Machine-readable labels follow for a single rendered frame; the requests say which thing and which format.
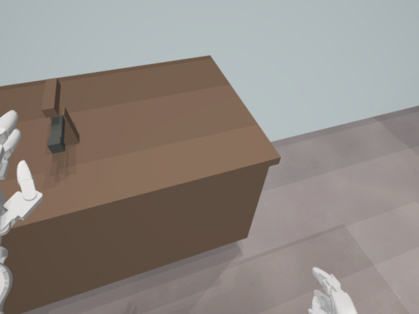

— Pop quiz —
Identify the right robot hand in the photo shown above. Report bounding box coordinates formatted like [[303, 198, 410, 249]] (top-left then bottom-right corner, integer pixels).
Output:
[[308, 267, 357, 314]]

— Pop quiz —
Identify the counter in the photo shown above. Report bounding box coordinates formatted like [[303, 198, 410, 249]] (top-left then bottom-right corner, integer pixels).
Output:
[[0, 56, 281, 314]]

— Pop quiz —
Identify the tap lever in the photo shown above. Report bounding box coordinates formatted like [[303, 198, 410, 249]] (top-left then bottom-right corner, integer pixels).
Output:
[[47, 116, 65, 154]]

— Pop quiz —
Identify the left robot hand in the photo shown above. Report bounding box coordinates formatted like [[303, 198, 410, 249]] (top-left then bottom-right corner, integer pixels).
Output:
[[0, 110, 43, 245]]

